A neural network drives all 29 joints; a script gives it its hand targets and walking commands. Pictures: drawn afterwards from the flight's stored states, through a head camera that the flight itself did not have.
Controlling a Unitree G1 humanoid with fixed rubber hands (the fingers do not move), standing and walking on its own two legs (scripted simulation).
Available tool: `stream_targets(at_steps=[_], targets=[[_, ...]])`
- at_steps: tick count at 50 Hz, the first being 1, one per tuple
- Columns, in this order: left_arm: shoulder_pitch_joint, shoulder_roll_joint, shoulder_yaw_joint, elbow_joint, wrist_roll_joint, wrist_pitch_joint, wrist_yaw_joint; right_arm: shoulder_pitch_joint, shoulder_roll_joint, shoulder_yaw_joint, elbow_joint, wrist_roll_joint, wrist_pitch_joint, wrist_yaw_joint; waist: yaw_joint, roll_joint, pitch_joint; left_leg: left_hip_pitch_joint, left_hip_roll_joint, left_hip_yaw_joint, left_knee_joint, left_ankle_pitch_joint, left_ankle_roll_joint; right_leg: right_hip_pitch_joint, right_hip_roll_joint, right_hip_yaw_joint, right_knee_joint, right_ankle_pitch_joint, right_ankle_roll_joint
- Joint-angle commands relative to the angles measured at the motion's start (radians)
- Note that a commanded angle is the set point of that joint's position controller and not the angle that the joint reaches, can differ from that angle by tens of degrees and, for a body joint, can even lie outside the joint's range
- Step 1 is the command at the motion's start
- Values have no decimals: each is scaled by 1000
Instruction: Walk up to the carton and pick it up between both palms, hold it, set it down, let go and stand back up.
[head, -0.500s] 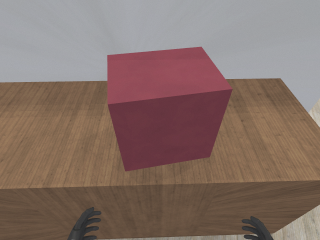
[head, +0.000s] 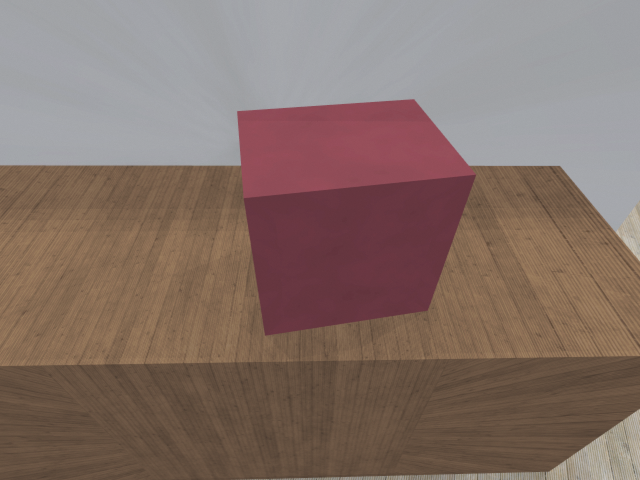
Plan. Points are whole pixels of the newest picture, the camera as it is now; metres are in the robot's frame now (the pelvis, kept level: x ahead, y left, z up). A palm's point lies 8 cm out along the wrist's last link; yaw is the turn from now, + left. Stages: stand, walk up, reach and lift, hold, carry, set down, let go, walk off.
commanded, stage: stand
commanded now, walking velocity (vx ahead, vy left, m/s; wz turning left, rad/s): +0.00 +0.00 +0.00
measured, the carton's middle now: (339, 217) +0.53 +0.00 +0.04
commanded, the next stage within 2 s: none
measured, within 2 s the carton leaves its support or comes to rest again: neither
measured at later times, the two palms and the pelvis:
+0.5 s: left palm out of the picture +0.00 +0.27 -0.13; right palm out of the picture +0.02 -0.25 -0.11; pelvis -0.02 +0.01 +0.00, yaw +0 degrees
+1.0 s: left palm out of the picture +0.04 +0.25 -0.12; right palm out of the picture +0.04 -0.26 -0.12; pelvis +0.00 +0.00 +0.00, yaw +1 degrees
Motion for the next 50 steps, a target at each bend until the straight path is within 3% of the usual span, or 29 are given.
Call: stream_targets(at_steps=[1,7,13,31,50], targets=[[16,124,29,-46,-1,-15,8,25,-153,-39,-67,3,-17,-5,5,18,68,-97,86,-107,-152,-87,3,-38,-58,74,-68,-55,-25],[44,112,24,-24,11,-9,10,31,-168,-41,-67,9,-10,-5,7,45,100,-178,95,-157,-208,-255,17,-40,-43,63,-29,-94,-21],[76,114,23,-5,8,-11,13,42,-167,-41,-63,3,-3,-5,5,44,92,-179,93,-168,-208,-299,21,-68,-40,65,-19,-122,-20],[114,117,19,23,-1,-6,20,64,-148,-29,-27,2,7,-12,-6,7,80,-95,72,-140,-122,-129,14,-125,-57,95,-39,-84,-32],[77,114,13,44,-7,3,29,60,-136,-17,16,6,9,-21,-1,12,58,-53,73,-121,-99,26,6,-76,-66,90,-38,19,-37]])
